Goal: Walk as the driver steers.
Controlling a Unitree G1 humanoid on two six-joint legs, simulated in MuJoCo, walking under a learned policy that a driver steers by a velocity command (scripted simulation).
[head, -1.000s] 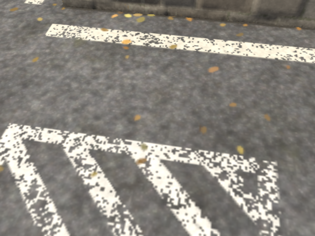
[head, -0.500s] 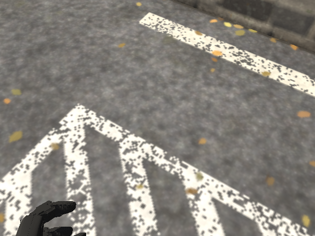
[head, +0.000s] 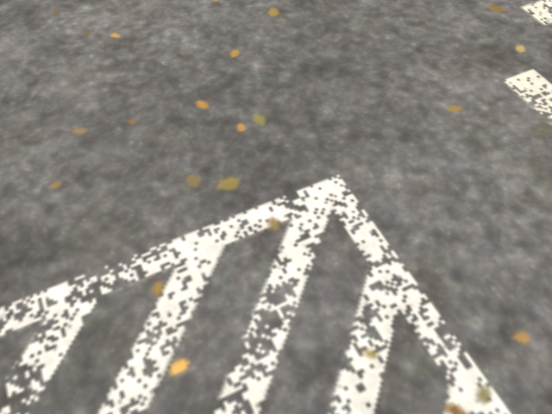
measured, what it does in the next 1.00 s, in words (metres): steps to the left, turning left: left foot, then right foot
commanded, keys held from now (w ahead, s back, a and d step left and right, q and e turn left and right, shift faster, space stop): q+shift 0.78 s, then w+q+shift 0.08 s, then w+shift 0.14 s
